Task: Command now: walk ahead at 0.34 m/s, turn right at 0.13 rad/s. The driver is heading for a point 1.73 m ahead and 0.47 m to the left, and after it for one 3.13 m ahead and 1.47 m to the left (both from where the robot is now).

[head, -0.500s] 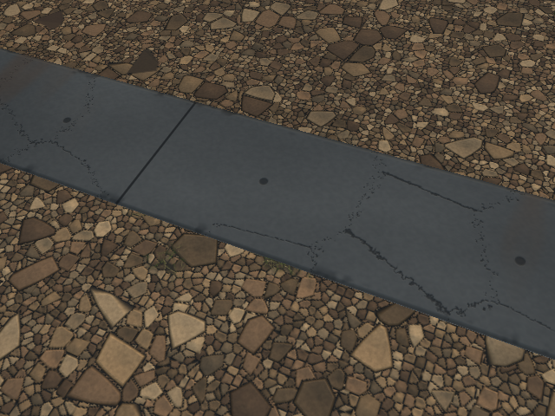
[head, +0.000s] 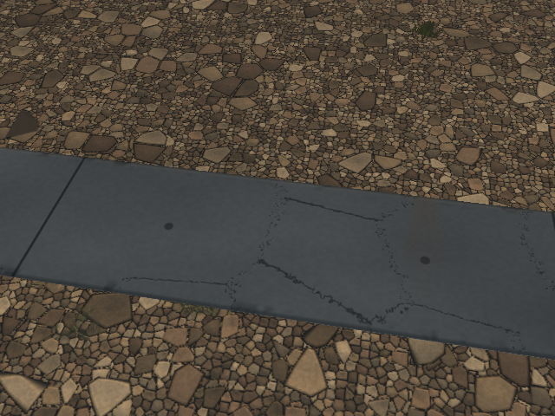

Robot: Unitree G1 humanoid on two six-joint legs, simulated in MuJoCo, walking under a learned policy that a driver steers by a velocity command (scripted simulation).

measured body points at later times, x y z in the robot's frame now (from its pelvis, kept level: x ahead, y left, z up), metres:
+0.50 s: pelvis +0.22 +0.03 -0.03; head +0.27 +0.03 +0.42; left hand +0.16 +0.31 -0.15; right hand +0.49 -0.16 -0.10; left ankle +0.32 +0.12 -0.74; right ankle +0.00 -0.11 -0.69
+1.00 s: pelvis +0.51 +0.05 -0.01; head +0.53 +0.06 +0.44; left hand +0.57 +0.37 -0.08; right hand +0.70 -0.17 -0.13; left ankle +0.33 +0.12 -0.68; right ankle +0.64 -0.01 -0.74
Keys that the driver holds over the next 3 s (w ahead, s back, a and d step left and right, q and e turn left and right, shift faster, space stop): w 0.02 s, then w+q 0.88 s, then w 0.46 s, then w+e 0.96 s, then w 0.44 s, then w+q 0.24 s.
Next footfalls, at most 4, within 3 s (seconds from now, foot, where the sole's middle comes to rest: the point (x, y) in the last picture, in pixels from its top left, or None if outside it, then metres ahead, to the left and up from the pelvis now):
0.46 left None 0.36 0.13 -0.77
0.94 right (283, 348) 0.67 0.01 -0.77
1.44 left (150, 323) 0.76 0.36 -0.77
1.98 right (199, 215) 1.13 0.25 -0.77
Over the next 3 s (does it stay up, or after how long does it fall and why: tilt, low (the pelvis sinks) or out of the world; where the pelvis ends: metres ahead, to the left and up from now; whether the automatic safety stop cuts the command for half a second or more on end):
stays up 1.48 0.31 -0.12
